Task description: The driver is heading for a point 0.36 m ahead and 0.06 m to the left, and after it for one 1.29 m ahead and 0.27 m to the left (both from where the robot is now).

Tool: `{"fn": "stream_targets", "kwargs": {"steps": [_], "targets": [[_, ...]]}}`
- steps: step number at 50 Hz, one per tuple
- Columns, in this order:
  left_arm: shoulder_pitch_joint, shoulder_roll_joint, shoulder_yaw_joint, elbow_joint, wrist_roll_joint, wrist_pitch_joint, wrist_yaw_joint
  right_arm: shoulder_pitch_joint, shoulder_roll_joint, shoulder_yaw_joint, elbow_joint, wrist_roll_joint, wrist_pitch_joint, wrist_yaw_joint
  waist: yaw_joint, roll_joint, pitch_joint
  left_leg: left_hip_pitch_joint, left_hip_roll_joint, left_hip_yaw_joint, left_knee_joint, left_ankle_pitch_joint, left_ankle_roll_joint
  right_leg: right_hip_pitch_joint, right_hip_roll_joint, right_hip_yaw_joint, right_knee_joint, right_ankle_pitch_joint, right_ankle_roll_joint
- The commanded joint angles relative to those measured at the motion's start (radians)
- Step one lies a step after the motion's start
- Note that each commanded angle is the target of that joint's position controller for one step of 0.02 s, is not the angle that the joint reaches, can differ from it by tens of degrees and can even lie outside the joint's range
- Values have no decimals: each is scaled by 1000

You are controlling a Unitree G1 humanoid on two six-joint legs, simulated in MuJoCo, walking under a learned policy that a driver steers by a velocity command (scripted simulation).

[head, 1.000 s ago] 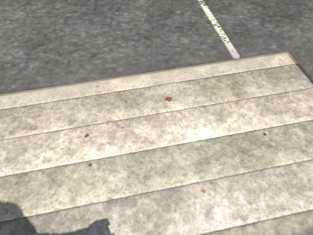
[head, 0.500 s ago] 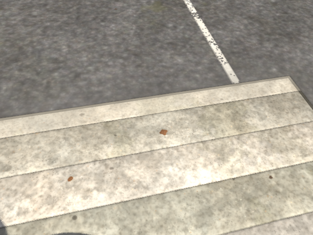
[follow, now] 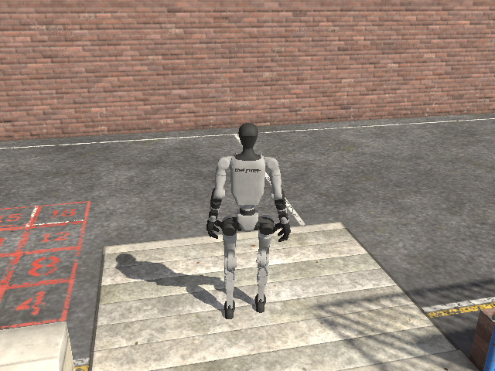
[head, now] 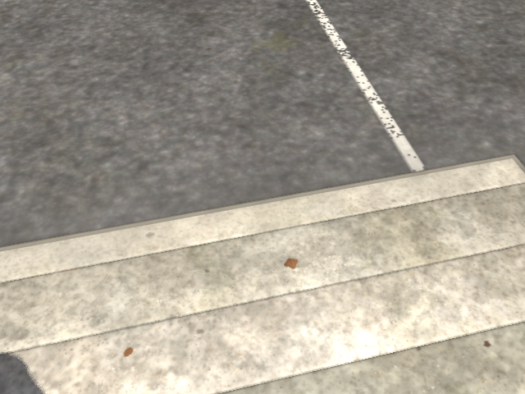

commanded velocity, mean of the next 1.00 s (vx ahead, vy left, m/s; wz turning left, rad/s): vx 0.15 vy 0.00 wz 0.01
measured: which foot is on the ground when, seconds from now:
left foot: down 0.00-0.80, up 0.82-1.00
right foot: down 0.00-1.00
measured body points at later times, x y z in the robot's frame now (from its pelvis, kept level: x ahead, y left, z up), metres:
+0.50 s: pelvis +0.02 +0.02 +0.01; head +0.03 +0.02 +0.46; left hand +0.03 +0.25 -0.15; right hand +0.02 -0.20 -0.15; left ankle -0.01 +0.12 -0.74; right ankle +0.06 -0.09 -0.74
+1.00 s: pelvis +0.16 -0.03 +0.01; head +0.17 -0.05 +0.46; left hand +0.11 +0.20 -0.13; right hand +0.21 -0.27 -0.15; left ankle +0.17 +0.10 -0.66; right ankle +0.11 -0.10 -0.74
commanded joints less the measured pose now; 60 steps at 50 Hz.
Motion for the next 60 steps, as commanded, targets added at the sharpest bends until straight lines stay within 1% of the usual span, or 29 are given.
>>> {"fn": "stream_targets", "kwargs": {"steps": [1,2,3,5,7,12,25,27,29,30,31,32,34,36,37,39,40,41,42,43,44,45,47,49,51,54,56,59,60], "targets": [[10,107,31,-28,-12,6,-7,90,-97,-11,1,-11,-10,-6,6,-34,68,-4,84,-107,-159,-58,32,-87,-129,181,-183,-301,10],[11,93,29,-15,-13,7,-12,79,-86,-10,17,3,-14,-5,12,43,100,-131,91,-130,-204,-139,36,16,-100,145,-137,-196,15],[25,88,29,-1,-6,4,-15,64,-69,-4,24,8,-24,-5,26,66,90,-179,97,-139,-242,-147,28,106,-101,138,-95,-103,13],[52,95,31,28,1,-5,-16,47,-72,-5,32,12,-37,-8,38,51,56,-155,85,-124,-250,-75,17,168,-112,144,-74,-21,7],[53,96,30,50,1,-13,-15,65,-64,-4,46,12,-43,-10,28,13,37,-89,75,-104,-225,9,21,153,-123,153,-82,2,1],[48,79,21,96,-3,-10,-9,94,-50,0,77,10,-40,-12,13,-16,49,-44,74,-94,-215,55,31,136,-122,146,-92,14,10],[76,60,8,190,-4,-2,2,112,-20,12,135,12,-38,-17,11,-23,63,-4,71,-79,-212,123,32,151,-129,144,-88,63,19],[81,60,10,197,-2,2,0,137,-37,4,147,9,-34,-16,5,1,56,-7,56,-88,-230,-107,52,134,-86,111,-47,-130,12],[59,66,18,181,8,7,-9,158,-81,-16,144,8,-23,-12,-13,66,124,-31,97,-182,-289,-431,109,1,-26,54,61,-349,-2],[23,51,16,161,14,5,-16,193,-96,-24,149,10,-21,-11,-34,99,174,-17,162,-268,-351,-536,147,-90,-5,18,140,-346,-1],[-5,29,12,140,24,-1,-24,208,-108,-31,154,10,-22,-11,-43,131,217,-9,233,-343,-395,-566,185,-151,-19,-6,218,-294,-2],[-30,29,13,120,27,-10,-30,212,-103,-34,156,8,-27,-10,-47,129,237,-1,274,-383,-417,-528,212,-195,-51,6,273,-261,-9],[-51,53,22,92,22,-33,-39,206,-104,-39,155,-5,-45,-5,-38,100,224,75,290,-376,-403,-381,228,-260,-82,33,312,-281,-19],[-50,58,30,78,10,-53,-48,188,-103,-43,152,-3,-60,-1,-23,80,193,105,256,-301,-364,-251,209,-208,-78,21,236,-262,-22],[-26,52,32,80,5,-60,-51,171,-106,-45,149,1,-65,0,-3,78,176,77,233,-256,-337,-206,195,-125,-63,2,173,-222,-23],[152,40,42,140,-2,-67,-49,114,-101,-45,135,11,-71,4,83,39,133,-110,156,-146,-208,-123,153,217,1,-40,21,-138,-23],[283,82,60,177,4,-73,-39,94,-69,-34,121,5,-82,8,138,-57,84,-234,92,-60,-21,-38,119,417,-67,77,-46,-199,-36],[418,201,88,195,11,-74,-27,80,21,-10,72,12,-93,21,173,-342,15,-421,-50,101,336,-146,59,553,-335,507,-244,-486,-120],[439,185,83,218,7,-58,-27,30,-61,-31,49,-14,-91,26,157,-293,49,-508,-59,52,546,-244,70,471,-426,723,-331,-589,-182],[297,148,69,172,12,-54,-27,-9,-70,-36,38,-23,-88,36,86,-137,126,-533,13,3,629,-153,86,367,-401,625,-316,-583,-170],[208,133,63,140,11,-60,-30,-6,-44,-31,44,-15,-92,47,50,-77,136,-506,42,-12,625,-53,87,298,-362,536,-320,-475,-152],[172,119,56,127,8,-68,-30,8,-29,-30,52,-10,-96,53,21,-59,130,-468,63,-12,594,12,80,266,-323,446,-332,-354,-132],[172,82,39,134,5,-86,-21,48,-19,-31,72,-14,-81,57,-5,-66,109,-418,62,8,565,65,56,258,-276,287,-325,-80,-100],[223,74,29,161,7,-98,-12,49,-18,-34,75,-9,-65,49,-17,-76,99,-422,30,27,556,74,41,284,-259,152,-260,373,-86],[237,75,19,167,10,-98,-6,-12,-4,-29,49,-1,-56,41,-16,-98,94,-421,3,47,491,108,33,273,-243,51,-218,621,-68],[196,74,9,152,4,-91,7,-150,12,-13,-12,4,-55,41,-2,-134,104,-322,-21,118,260,215,35,202,-201,-53,-188,681,-44],[214,91,12,158,1,-87,19,-169,4,-8,-28,0,-54,43,7,-147,82,-249,-43,154,175,244,45,214,-209,-73,-126,728,-44],[179,132,29,145,-4,-81,35,-38,-45,-24,-5,-7,-59,36,-47,-152,12,-115,-82,161,137,184,98,244,-246,-75,75,888,-43],[158,140,35,136,-5,-76,36,40,-62,-34,16,-12,-67,33,-81,-134,-26,-43,-93,151,88,191,123,241,-248,-75,207,850,-43]]}}
Keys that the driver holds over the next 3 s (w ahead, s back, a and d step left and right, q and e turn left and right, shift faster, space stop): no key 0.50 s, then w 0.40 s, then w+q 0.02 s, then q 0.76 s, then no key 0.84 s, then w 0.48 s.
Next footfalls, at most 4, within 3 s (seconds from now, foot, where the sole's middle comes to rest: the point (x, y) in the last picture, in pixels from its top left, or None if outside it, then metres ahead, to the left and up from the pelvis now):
1.24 left None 0.40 0.04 -0.77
1.84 right None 0.41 -0.13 -0.77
2.18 left None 0.30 0.05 -0.77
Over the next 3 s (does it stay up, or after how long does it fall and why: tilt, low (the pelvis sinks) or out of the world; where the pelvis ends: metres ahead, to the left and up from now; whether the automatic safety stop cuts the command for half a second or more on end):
stays up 0.45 -0.05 0.01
